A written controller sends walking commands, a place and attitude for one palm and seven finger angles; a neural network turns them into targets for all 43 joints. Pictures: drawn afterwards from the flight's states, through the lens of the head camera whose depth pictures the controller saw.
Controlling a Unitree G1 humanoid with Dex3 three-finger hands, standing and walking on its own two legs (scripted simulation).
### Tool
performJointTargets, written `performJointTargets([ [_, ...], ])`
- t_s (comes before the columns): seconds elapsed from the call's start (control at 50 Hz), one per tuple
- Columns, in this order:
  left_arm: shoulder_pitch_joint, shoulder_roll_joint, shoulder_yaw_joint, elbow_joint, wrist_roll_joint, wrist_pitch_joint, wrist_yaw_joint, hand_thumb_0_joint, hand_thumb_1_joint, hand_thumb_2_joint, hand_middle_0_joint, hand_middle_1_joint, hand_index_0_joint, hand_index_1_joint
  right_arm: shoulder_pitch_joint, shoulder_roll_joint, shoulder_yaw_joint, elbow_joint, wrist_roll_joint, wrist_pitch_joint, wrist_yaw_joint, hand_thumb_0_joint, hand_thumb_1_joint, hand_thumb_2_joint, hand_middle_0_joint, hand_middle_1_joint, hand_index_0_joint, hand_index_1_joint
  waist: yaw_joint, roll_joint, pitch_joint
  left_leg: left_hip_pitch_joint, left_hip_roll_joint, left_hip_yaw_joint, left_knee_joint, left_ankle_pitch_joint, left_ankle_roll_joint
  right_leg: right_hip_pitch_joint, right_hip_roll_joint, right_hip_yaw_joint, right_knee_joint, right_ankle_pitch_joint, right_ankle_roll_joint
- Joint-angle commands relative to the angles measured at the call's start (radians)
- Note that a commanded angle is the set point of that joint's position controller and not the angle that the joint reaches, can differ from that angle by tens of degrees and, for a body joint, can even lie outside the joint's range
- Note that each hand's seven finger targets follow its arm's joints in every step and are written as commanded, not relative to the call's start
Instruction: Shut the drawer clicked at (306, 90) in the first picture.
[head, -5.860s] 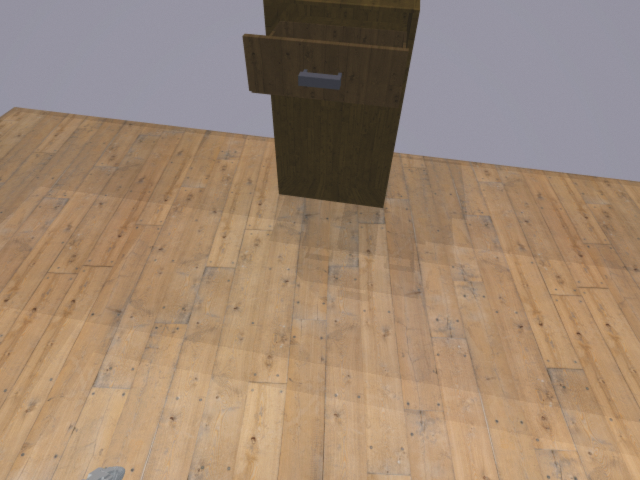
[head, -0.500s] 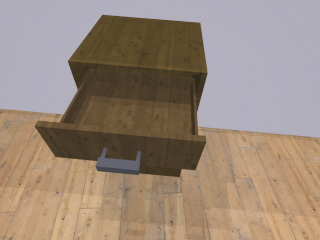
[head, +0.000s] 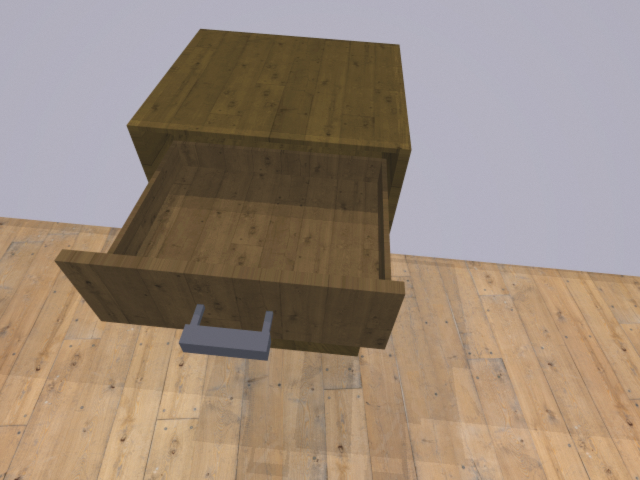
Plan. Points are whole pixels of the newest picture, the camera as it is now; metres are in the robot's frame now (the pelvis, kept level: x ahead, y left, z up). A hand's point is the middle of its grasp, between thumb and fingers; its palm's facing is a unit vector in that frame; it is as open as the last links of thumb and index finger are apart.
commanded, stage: look again from close up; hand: left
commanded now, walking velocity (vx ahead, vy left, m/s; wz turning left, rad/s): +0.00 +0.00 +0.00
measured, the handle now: (230, 327) +0.32 +0.15 -0.02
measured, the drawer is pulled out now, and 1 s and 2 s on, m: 0.30 0.30 0.30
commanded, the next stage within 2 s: raise the hand and make a fist in 0.38 s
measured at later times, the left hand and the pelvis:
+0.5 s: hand out of the picture +0.00 +0.16 -0.18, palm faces +0.02 -0.98 -0.19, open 7.3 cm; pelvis +0.00 -0.01 +0.00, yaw +0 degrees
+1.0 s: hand out of the picture +0.11 +0.14 -0.03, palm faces +0.12 -0.99 -0.06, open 5.4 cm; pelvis -0.04 -0.05 -0.08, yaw +4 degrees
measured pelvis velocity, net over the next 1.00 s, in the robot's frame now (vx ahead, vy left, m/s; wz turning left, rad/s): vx -0.04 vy -0.05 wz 0.07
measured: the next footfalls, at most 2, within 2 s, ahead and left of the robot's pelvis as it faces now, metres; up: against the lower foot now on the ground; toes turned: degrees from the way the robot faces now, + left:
none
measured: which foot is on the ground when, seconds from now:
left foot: down 0.00-1.00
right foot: down 0.00-1.00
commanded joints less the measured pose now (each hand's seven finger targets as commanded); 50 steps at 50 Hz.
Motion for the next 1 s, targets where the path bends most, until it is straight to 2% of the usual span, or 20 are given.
performJointTargets([
  [0.0, 0.055, 0.085, 0.02, -0.034, -0.004, -0.018, 0.002, 0.0, 0.9, 0.9, -0.2, -0.3, -0.2, -0.3, 0.061, -0.096, -0.023, -0.026, 0.004, -0.02, -0.005, 0.0, -0.9, -0.9, 0.2, 0.3, 0.2, 0.3, 0.005, 0.02, 0.004, -0.034, 0.132, -0.109, -0.078, 0.306, -0.008, 0.013, -0.083, 0.064, -0.046, 0.242, -0.057],
  [0.44, 0.077, 0.068, 0.019, -0.01, -0.004, -0.016, 0.0, 0.0, 0.9, 0.9, -0.2, -0.3, -0.2, -0.3, 0.082, -0.077, -0.022, -0.004, 0.005, -0.02, -0.009, 0.0, -0.9, -0.9, 0.2, 0.3, 0.2, 0.3, 0.01, 0.026, 0.045, -0.058, 0.133, -0.107, -0.092, 0.23, -0.006, -0.014, -0.076, 0.065, -0.064, 0.176, -0.059],
  [0.46, 0.138, 0.104, 0.02, 0.039, 0.012, -0.039, 0.037, 0.0, 0.9, 0.9, -0.2, -0.3, -0.2, -0.3, -0.005, -0.117, -0.018, -0.077, 0.01, -0.028, -0.002, 0.0, -0.9, -0.9, 0.2, 0.3, 0.2, 0.3, 0.032, -0.009, 0.056, -0.15, 0.143, -0.073, 0.091, 0.378, -0.039, -0.001, -0.123, 0.074, -0.011, 0.545, -0.047],
  [0.48, -0.597, 0.313, 0.136, -1.53, -0.206, -0.244, 0.021, 0.0, 0.9, 0.9, -0.22, -0.322, -0.22, -0.322, 0.023, -0.288, -0.033, -0.43, 0.061, -0.182, -0.041, 0.0, -0.9, -0.9, 0.2, 0.3, 0.2, 0.3, -0.074, 0.191, -0.47, 0.092, 0.044, -0.093, -0.026, 0.533, -0.051, 0.125, -0.016, -0.008, 0.059, 0.413, -0.058],
  [0.5, -0.154, 0.232, 0.123, -1.27, -0.115, -0.184, 0.058, 0.0, 0.9, 0.9, -0.24, -0.343, -0.24, -0.343, -0.068, -0.193, -0.015, -0.368, 0.036, -0.275, -0.071, 0.0, -0.9, -0.9, 0.2, 0.3, 0.2, 0.3, 0.013, 0.324, -0.439, 0.155, 0.091, -0.072, -0.019, 0.699, -0.066, 0.043, 0.022, -0.027, 0.109, 0.178, -0.078],
  [0.52, 0.137, 0.015, -0.02, -1.072, -0.144, -0.046, 0.087, 0.0, 0.9, 0.9, -0.26, -0.365, -0.26, -0.365, -0.057, -0.158, -0.027, -0.361, 0.051, -0.312, -0.051, 0.0, -0.9, -0.9, 0.2, 0.3, 0.2, 0.3, -0.023, 0.255, -0.271, 0.02, 0.106, -0.104, -0.034, 0.687, -0.103, -0.083, 0.009, -0.089, 0.133, 0.012, -0.049],
  [0.54, 0.094, -0.069, -0.07, -1.101, -0.168, -0.045, 0.067, 0.0, 0.9, 0.9, -0.28, -0.387, -0.28, -0.387, -0.019, -0.19, -0.03, -0.326, 0.051, -0.324, -0.039, 0.0, -0.9, -0.9, 0.2, 0.3, 0.2, 0.3, -0.042, 0.119, -0.139, -0.034, 0.097, -0.108, -0.012, 0.57, -0.092, -0.139, 0.012, -0.093, 0.119, 0.006, -0.037],
  [0.56, 0.046, -0.063, -0.075, -1.144, -0.173, -0.086, 0.049, 0.0, 0.9, 0.9, -0.3, -0.408, -0.3, -0.408, -0.04, -0.211, -0.045, -0.385, 0.042, -0.344, -0.031, 0.0, -0.9, -0.9, 0.2, 0.3, 0.2, 0.3, -0.063, 0.062, -0.034, -0.123, 0.086, -0.126, 0.032, 0.424, -0.074, -0.19, 0.015, -0.108, 0.099, -0.003, -0.036],
  [0.58, 0.052, -0.02, -0.026, -1.139, -0.165, -0.137, 0.028, 0.0, 0.9, 0.9, -0.32, -0.43, -0.32, -0.43, -0.034, -0.232, -0.057, -0.422, 0.023, -0.357, -0.02, 0.0, -0.9, -0.9, 0.2, 0.3, 0.2, 0.3, -0.07, -0.015, -0.044, -0.2, 0.063, -0.127, 0.089, 0.31, -0.062, -0.215, 0.02, -0.122, 0.093, 0.026, -0.04],
  [0.6, 0.155, -0.028, -0.004, -1.09, -0.173, -0.193, -0.005, 0.0, 0.9, 0.9, -0.34, -0.452, -0.34, -0.452, -0.045, -0.233, -0.067, -0.459, 0.012, -0.362, -0.01, 0.0, -0.9, -0.9, 0.2, 0.3, 0.2, 0.3, -0.051, -0.109, -0.068, -0.274, 0.052, -0.12, 0.139, 0.24, -0.052, -0.237, 0.023, -0.131, 0.118, 0.027, -0.042],
  [0.62, 0.306, -0.025, 0.037, -1.033, -0.181, -0.254, -0.046, 0.0, 0.9, 0.9, -0.36, -0.473, -0.36, -0.473, -0.062, -0.225, -0.078, -0.5, 0.015, -0.364, 0.003, 0.0, -0.9, -0.9, 0.2, 0.3, 0.2, 0.3, -0.004, -0.127, -0.105, -0.324, 0.04, -0.102, 0.178, 0.219, -0.056, -0.227, 0.024, -0.13, 0.154, 0.019, -0.049],
  [0.66, 0.44, -0.09, 0.014, -0.97, -0.214, -0.395, -0.164, 0.0, 0.9, 0.9, -0.4, -0.517, -0.4, -0.517, -0.106, -0.213, -0.083, -0.573, 0.016, -0.356, 0.033, 0.0, -0.9, -0.9, 0.2, 0.3, 0.2, 0.3, 0.025, -0.216, -0.102, -0.467, 0.023, -0.073, 0.262, 0.112, -0.066, -0.314, 0.026, -0.128, 0.249, -0.035, -0.049],
  [0.7, 0.429, -0.01, 0.087, -0.985, -0.236, -0.553, -0.287, 0.0, 0.9, 0.9, -0.44, -0.56, -0.44, -0.56, -0.144, -0.225, -0.099, -0.636, 0.016, -0.345, 0.058, 0.0, -0.9, -0.9, 0.2, 0.3, 0.2, 0.3, 0.03, -0.164, -0.123, -0.575, 0.003, -0.044, 0.353, 0.024, -0.071, -0.365, 0.015, -0.086, 0.317, -0.081, -0.061],
  [0.72, 0.452, 0.071, 0.155, -0.959, -0.219, -0.61, -0.336, 0.0, 0.9, 0.9, -0.46, -0.582, -0.46, -0.582, -0.154, -0.231, -0.11, -0.659, 0.022, -0.335, 0.073, 0.0, -0.9, -0.9, 0.2, 0.3, 0.2, 0.3, 0.039, -0.066, -0.122, -0.593, -0.001, -0.032, 0.388, 0.001, -0.074, -0.372, 0.003, -0.056, 0.335, -0.092, -0.074],
  [0.74, 0.459, 0.11, 0.188, -0.998, -0.214, -0.617, -0.356, 0.0, 0.9, 0.9, -0.48, -0.603, -0.48, -0.603, -0.176, -0.231, -0.108, -0.71, 0.029, -0.321, 0.075, 0.0, -0.9, -0.9, 0.2, 0.3, 0.2, 0.3, 0.06, -0.038, -0.166, -0.629, -0.012, -0.018, 0.403, -0.022, -0.062, -0.368, 0.001, -0.044, 0.359, -0.119, -0.074],
  [0.78, 0.396, 0.118, 0.191, -1.122, -0.23, -0.57, -0.36, 0.0, 0.9, 0.9, -0.52, -0.647, -0.52, -0.647, -0.197, -0.218, -0.101, -0.781, 0.046, -0.29, 0.061, 0.0, -0.9, -0.9, 0.2, 0.3, 0.2, 0.3, 0.069, -0.016, -0.219, -0.67, -0.017, -0.006, 0.419, -0.073, -0.046, -0.378, 0.003, -0.017, 0.379, -0.193, -0.068],
  [0.84, 0.23, 0.151, 0.213, -1.374, -0.266, -0.531, -0.295, 0.0, 0.9, 0.9, -0.58, -0.712, -0.58, -0.712, -0.17, -0.198, -0.09, -0.829, 0.054, -0.263, 0.029, 0.0, -0.9, -0.9, 0.2, 0.3, 0.2, 0.3, 0.043, 0.087, -0.295, -0.663, -0.011, -0.019, 0.462, -0.108, -0.034, -0.402, 0.004, 0.039, 0.372, -0.283, -0.063],
  [0.9, 0.161, 0.136, 0.186, -1.491, -0.256, -0.563, -0.245, 0.0, 0.9, 0.9, -0.64, -0.777, -0.64, -0.777, -0.092, -0.182, -0.077, -0.813, 0.049, -0.258, 0.01, 0.0, -0.9, -0.9, 0.2, 0.3, 0.2, 0.3, -0.012, 0.088, -0.315, -0.643, 0.011, -0.045, 0.517, -0.052, -0.024, -0.423, 0.011, 0.053, 0.37, -0.212, -0.059],
  [0.92, 0.101, 0.151, 0.174, -1.517, -0.249, -0.578, -0.248, 0.0, 0.9, 0.9, -0.66, -0.798, -0.66, -0.798, -0.075, -0.191, -0.071, -0.799, 0.046, -0.26, 0.003, 0.0, -0.9, -0.9, 0.2, 0.3, 0.2, 0.3, -0.05, 0.036, -0.31, -0.654, 0.018, -0.054, 0.541, -0.063, -0.019, -0.451, 0.014, 0.058, 0.367, -0.225, -0.05],
  [0.98, 0.091, 0.133, 0.11, -1.44, -0.257, -0.578, -0.324, 0.0, 0.9, 0.9, -0.72, -0.863, -0.72, -0.863, -0.073, -0.203, -0.054, -0.763, 0.055, -0.289, -0.008, 0.0, -0.9, -0.9, 0.2, 0.3, 0.2, 0.3, -0.079, 0.051, -0.268, -0.67, 0.025, -0.07, 0.565, -0.082, -0.017, -0.468, 0.01, 0.072, 0.341, -0.249, -0.045],
])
